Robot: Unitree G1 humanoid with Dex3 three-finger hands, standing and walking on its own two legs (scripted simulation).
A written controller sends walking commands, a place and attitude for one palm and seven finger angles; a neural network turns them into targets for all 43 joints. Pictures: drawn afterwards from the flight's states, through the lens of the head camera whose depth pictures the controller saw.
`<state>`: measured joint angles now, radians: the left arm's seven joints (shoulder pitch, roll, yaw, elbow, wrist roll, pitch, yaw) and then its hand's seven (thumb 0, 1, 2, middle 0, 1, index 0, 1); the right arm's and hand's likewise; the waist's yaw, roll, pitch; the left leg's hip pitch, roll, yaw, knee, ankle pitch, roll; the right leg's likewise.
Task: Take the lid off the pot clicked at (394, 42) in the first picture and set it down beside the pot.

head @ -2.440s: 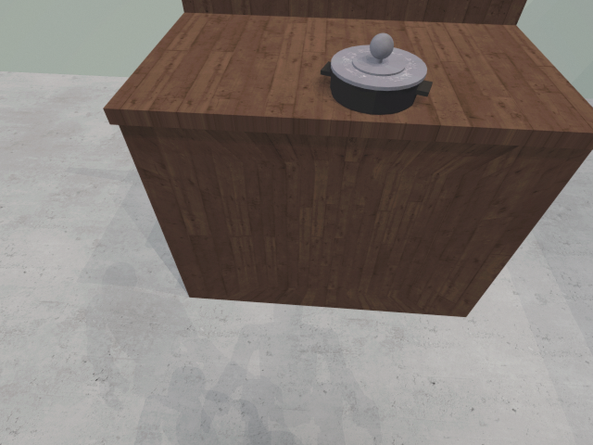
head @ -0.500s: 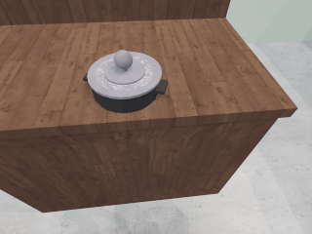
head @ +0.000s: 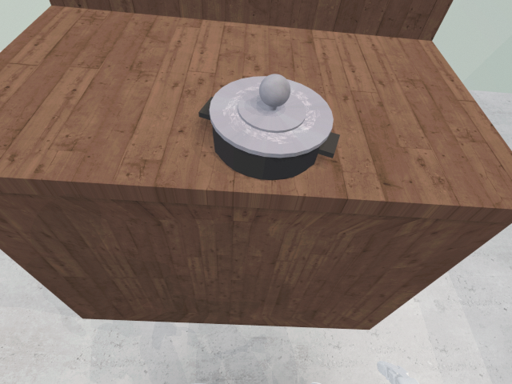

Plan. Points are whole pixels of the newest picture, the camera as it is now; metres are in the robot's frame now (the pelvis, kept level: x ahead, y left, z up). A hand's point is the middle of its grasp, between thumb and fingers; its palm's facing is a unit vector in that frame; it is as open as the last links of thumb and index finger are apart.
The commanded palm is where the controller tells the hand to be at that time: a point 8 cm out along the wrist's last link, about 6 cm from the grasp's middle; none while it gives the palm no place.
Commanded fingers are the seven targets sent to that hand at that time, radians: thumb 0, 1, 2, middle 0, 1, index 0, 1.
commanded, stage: come to a stop and stand still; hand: left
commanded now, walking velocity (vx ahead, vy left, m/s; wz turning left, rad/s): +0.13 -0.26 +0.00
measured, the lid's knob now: (274, 90) +0.51 +0.04 +0.19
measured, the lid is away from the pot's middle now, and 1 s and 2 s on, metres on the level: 0.00 0.00 0.00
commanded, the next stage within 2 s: look again from close up in 0.38 s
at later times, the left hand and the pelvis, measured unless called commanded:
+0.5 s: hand out of the picture +0.04 +0.19 -0.16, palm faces -0.03 -0.99 -0.13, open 7.4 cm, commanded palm none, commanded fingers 0.00 0.90 0.90 -0.20 -0.30 -0.20 -0.30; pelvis +0.00 +0.02 +0.03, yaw -1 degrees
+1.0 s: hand out of the picture +0.04 +0.13 -0.15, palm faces -0.01 -0.97 -0.26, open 7.3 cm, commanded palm none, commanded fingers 0.00 0.90 0.90 -0.20 -0.30 -0.20 -0.30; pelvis +0.00 -0.06 +0.01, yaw -2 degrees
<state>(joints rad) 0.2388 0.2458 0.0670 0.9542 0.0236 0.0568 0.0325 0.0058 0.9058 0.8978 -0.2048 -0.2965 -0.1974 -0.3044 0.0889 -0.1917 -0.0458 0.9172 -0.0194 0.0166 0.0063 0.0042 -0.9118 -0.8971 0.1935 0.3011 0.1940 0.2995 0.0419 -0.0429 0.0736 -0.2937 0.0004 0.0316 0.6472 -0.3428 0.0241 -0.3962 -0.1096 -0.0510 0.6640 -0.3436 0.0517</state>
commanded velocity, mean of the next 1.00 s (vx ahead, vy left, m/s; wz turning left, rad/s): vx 0.01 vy -0.06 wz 0.00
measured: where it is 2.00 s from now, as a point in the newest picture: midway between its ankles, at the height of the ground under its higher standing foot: outside the picture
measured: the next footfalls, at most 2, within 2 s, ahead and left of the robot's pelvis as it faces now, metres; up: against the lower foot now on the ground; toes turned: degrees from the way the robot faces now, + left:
right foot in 0.60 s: +0.00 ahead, -0.15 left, +0.00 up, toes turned +1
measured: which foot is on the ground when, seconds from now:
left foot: down 0.00-1.00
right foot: up 0.00-0.58, down 0.60-1.00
